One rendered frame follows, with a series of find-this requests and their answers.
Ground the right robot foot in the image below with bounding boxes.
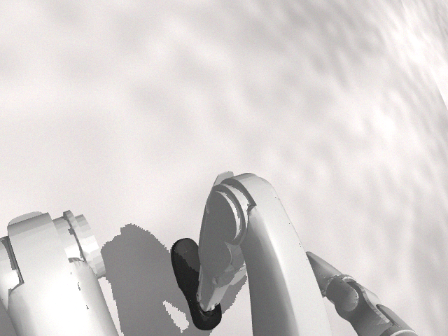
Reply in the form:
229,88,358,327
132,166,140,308
171,238,222,330

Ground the right robot arm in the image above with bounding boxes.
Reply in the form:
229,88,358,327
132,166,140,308
326,274,418,336

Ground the right robot hand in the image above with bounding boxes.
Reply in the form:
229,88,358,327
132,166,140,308
305,251,343,298

